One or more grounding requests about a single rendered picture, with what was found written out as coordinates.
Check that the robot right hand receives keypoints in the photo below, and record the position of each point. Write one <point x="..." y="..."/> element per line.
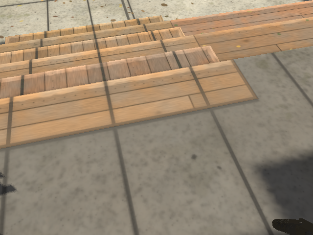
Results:
<point x="293" y="226"/>

